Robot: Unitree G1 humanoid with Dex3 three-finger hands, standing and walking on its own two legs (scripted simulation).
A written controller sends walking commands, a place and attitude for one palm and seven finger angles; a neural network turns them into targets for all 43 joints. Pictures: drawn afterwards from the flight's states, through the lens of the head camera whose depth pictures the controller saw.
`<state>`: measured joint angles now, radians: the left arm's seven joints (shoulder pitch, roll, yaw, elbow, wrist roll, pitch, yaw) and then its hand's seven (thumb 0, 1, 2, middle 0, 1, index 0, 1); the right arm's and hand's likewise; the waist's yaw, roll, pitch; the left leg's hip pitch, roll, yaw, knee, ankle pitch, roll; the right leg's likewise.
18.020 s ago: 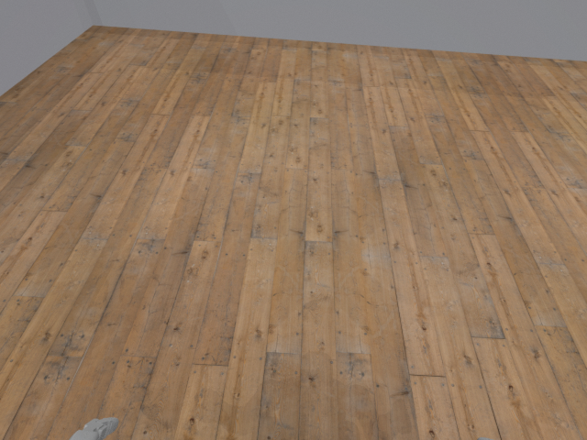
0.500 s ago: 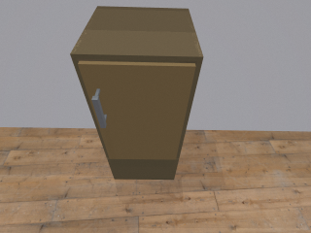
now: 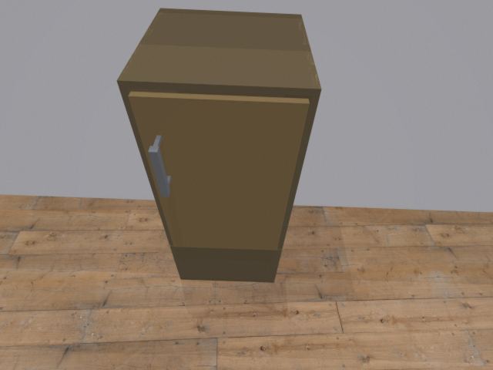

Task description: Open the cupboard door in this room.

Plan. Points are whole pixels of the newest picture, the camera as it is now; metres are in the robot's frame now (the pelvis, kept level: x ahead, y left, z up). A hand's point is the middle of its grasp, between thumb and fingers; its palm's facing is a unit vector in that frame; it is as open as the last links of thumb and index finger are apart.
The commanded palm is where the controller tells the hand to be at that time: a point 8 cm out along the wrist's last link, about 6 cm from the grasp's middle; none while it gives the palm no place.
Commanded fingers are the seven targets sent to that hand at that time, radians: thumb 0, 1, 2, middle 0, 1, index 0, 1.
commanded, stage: look again from close up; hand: left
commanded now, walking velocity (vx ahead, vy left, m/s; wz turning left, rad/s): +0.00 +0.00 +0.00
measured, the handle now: (162, 167) +0.53 +0.24 -0.03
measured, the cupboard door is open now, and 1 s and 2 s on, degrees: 0 0 0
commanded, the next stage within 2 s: raise the hand with hooked fingers in 0.02 s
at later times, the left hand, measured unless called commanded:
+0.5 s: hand (160, 345) +0.17 +0.15 -0.04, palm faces -0.04 -1.00 +0.04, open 8.3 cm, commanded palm +0.12 +0.23 -0.06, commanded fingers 0.00 0.43 0.70 -0.23 -0.60 -0.23 -0.60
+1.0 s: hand (117, 327) +0.19 +0.22 -0.04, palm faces +0.09 -1.00 -0.01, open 11.3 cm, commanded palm +0.16 +0.28 -0.04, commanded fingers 0.00 -0.15 0.45 -0.28 -0.98 -0.28 -0.98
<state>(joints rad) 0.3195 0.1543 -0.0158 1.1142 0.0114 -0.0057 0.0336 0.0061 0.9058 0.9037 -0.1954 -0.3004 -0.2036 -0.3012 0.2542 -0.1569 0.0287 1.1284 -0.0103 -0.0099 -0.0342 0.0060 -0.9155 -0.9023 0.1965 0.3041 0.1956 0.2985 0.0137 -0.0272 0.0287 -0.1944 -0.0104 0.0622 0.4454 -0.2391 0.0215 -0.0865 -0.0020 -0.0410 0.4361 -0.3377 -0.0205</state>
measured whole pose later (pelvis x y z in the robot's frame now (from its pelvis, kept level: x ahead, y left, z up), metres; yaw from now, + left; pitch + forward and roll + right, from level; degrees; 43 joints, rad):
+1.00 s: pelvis -0.07 +0.00 -0.08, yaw -1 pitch +14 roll -3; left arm 0.25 0.26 0.27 0.11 -0.31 -0.30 -0.25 0.01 0.07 0.55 -0.26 -0.83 -0.26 -0.83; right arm 0.29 -0.19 0.03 0.58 0.02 -0.17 -0.07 0.01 -0.90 -0.90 0.20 0.31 0.20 0.30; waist -0.02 0.03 -0.13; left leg -0.93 0.05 0.02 1.10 -0.42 0.03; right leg -0.80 0.03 -0.08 1.08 -0.53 -0.03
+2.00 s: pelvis -0.06 +0.01 -0.07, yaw +0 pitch +13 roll -3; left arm 0.00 0.39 0.42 0.43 -0.36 -0.36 -0.48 -0.01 -0.50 0.31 -0.30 -1.20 -0.30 -1.20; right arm 0.29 -0.28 0.03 0.56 0.03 -0.16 -0.07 0.01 -0.90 -0.90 0.20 0.30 0.20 0.30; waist -0.02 0.02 -0.11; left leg -0.86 0.04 0.02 1.03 -0.40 0.03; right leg -0.73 0.03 -0.09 0.99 -0.50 -0.03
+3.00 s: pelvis -0.05 +0.02 -0.08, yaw -1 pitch +18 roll -4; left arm -0.42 0.49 0.47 0.82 -0.26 -0.37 -0.46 -0.01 -0.50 0.31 -0.30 -1.20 -0.30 -1.20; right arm 0.32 -0.28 0.03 0.62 0.03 -0.09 -0.06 0.01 -0.90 -0.90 0.20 0.30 0.20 0.30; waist -0.07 0.01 -0.12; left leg -0.97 0.04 0.02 1.08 -0.42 0.05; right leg -0.82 0.03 -0.08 1.03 -0.52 -0.01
